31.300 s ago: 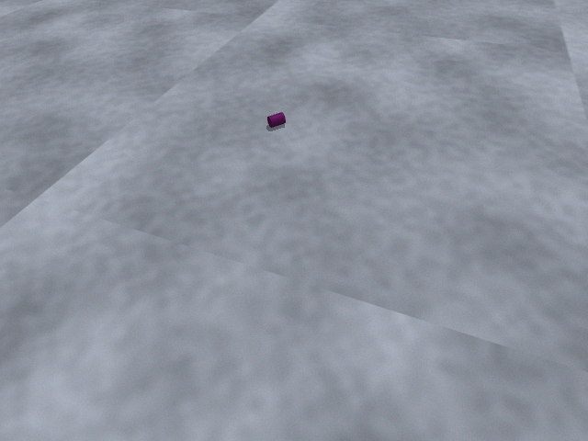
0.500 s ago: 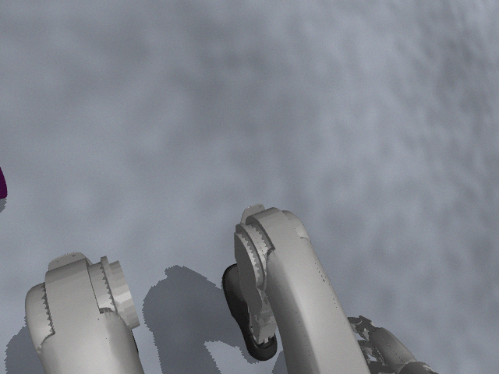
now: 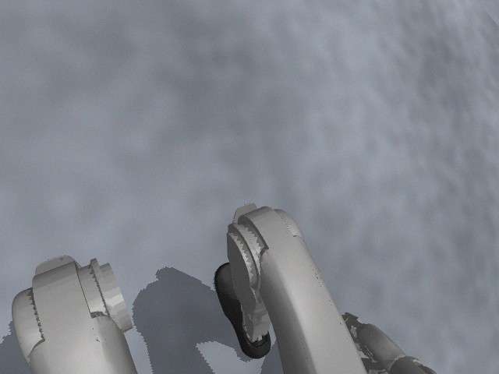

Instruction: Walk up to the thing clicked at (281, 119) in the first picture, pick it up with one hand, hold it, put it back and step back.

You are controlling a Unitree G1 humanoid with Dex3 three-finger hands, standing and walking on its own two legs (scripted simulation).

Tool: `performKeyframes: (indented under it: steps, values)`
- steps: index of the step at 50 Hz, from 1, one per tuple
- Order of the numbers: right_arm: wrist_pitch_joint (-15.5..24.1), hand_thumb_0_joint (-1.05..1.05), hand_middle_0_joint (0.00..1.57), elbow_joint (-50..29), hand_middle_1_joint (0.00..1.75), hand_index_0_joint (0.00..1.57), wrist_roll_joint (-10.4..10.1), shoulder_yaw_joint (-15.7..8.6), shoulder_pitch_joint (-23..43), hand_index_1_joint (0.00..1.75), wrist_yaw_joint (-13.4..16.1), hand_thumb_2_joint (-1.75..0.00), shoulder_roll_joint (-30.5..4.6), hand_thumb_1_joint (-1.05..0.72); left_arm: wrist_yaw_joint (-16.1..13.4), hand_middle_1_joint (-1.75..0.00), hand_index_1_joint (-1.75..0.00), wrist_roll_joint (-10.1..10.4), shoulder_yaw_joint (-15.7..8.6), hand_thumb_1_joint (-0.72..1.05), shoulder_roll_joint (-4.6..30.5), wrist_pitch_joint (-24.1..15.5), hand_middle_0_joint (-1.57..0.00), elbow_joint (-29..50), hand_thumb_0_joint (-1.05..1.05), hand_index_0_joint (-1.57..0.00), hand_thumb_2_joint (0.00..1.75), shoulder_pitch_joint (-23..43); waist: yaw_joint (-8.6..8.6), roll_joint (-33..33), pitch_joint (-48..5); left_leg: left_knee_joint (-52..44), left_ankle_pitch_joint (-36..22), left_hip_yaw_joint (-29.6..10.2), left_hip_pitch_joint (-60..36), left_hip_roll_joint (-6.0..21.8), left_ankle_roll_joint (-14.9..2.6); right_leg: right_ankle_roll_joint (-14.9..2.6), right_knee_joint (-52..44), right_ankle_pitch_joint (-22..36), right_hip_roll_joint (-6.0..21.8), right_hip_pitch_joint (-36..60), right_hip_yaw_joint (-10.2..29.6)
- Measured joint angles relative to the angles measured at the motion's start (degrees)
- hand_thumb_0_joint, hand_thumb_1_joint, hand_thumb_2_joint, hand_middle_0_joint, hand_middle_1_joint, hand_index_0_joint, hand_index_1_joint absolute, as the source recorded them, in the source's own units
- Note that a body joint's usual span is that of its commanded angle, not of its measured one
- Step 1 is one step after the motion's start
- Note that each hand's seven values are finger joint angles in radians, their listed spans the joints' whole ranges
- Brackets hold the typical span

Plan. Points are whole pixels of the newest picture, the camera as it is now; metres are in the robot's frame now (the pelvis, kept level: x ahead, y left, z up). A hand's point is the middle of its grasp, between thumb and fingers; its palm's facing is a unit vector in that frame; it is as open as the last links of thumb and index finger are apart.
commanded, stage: rest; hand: left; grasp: from above
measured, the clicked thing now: out of the picture +0.44 +0.35 -0.27
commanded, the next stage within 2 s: open in 0.10 s
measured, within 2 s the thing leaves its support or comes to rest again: rests again in 0.50 s
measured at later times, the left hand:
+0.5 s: hand out of the picture +0.43 +0.34 -0.23, palm faces -0.45 -0.11 -0.88, open 9.9 cm
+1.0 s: hand out of the picture +0.43 +0.35 -0.24, palm faces -0.46 -0.12 -0.88, open 12.8 cm
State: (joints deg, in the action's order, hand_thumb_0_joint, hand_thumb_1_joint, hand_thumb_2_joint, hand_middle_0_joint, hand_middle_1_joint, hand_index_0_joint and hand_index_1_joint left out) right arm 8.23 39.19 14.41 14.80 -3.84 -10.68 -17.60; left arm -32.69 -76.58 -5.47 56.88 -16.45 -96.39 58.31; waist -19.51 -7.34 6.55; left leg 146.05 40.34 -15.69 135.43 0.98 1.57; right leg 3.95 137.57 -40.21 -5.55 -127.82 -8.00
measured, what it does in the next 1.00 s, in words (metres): stands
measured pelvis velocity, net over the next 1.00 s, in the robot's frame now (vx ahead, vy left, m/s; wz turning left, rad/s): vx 0.00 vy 0.00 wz -0.01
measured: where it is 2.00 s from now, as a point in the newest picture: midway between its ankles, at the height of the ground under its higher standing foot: (188, 355)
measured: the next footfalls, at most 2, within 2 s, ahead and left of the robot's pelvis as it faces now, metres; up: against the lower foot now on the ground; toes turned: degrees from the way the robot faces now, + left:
none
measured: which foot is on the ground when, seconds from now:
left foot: down 0.00-1.00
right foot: down 0.00-1.00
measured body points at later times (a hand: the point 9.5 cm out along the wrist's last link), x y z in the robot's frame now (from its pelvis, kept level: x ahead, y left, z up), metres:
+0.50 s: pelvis +0.00 +0.00 +0.00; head +0.26 +0.14 +0.34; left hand +0.45 +0.35 -0.18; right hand +0.07 -0.25 -0.06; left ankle +0.06 +0.13 -0.27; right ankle +0.11 -0.12 -0.27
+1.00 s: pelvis +0.00 +0.00 +0.00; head +0.26 +0.14 +0.34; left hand +0.45 +0.35 -0.19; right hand +0.09 -0.25 -0.06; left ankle +0.06 +0.13 -0.27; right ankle +0.11 -0.12 -0.27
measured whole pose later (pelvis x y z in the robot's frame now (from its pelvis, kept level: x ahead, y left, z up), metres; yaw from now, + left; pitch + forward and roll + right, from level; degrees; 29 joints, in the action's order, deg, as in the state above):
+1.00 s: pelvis +0.00 +0.00 +0.00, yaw -1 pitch +28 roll -14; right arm 9.8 37.1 14.6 16.4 -3.1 -11.8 -18.8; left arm -31.8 -75.2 -5.3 59.0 -16.0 -95.0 58.0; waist -19.9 -8.2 8.3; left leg 146.1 40.3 -16.5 135.0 0.9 1.4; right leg 3.9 136.8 -39.9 -5.5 -126.9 -8.8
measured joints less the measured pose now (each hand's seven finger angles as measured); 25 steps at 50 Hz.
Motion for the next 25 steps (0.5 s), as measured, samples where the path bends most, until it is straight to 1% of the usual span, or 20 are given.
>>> performKeyframes:
  steps: [3,7,14,18,25]
  values:
    - [0.2,0.0,0.2,-0.3,0.3,0.2,0.0,0.4,0.2,0.3,-0.1,-0.9,-0.1,-0.91,-0.4,-0.24,-0.21,-0.1,0.0,0.14,0.4,-0.3,-0.87,-0.5,0.0,-0.89,0.18,0.2,-0.12,0.0,0.2,0.0,0.0,-0.1,-0.1,0.0,-0.09,0.07,-0.1,0.0,-0.1,0.2,-0.1]
    - [0.5,0.0,0.2,-0.4,0.3,0.2,0.0,0.7,0.2,0.3,-0.3,-0.9,-0.2,-0.92,-0.6,-0.24,-0.21,0.0,0.8,0.14,0.7,-0.4,-0.87,-1.4,0.0,-0.89,0.17,0.9,-0.25,-0.2,0.3,0.1,-0.1,-0.1,-0.1,0.0,-0.15,-0.07,-0.1,0.1,0.0,0.3,-0.1]
    - [1.0,0.0,0.2,-0.8,0.3,0.2,0.2,1.4,0.3,0.3,-0.5,-0.9,-0.6,-0.91,-1.1,-0.25,-0.22,-0.3,1.0,0.13,1.4,-0.8,-0.87,-2.2,0.0,-0.88,0.18,1.2,-0.49,-0.5,0.6,0.2,-0.2,-0.2,-0.2,0.1,-0.28,0.18,-0.2,0.4,-0.2,0.4,-0.2]
    - [1.4,0.0,0.2,-0.6,0.3,0.2,0.1,1.5,0.2,0.3,-0.6,-0.9,-0.7,-0.91,-1.2,-0.29,-0.27,-0.2,1.7,0.14,1.3,-0.4,-0.82,-2.5,0.0,-0.84,0.23,1.3,-0.51,-0.6,0.7,0.3,-0.4,-0.2,-0.2,0.1,-0.34,0.07,-0.1,0.6,-0.2,0.4,-0.2]
    - [1.9,0.0,0.2,-0.6,0.3,0.2,0.1,1.8,-0.1,0.3,-0.7,-0.9,-0.8,-0.91,-1.4,-0.42,-0.4,0.3,1.9,0.11,1.6,0.2,-0.69,-2.2,0.0,-0.7,0.38,1.1,-0.68,-0.9,1.1,0.2,-0.6,-0.4,-0.1,0.1,-0.3,0.04,-0.3,0.8,-0.2,0.3,-0.4]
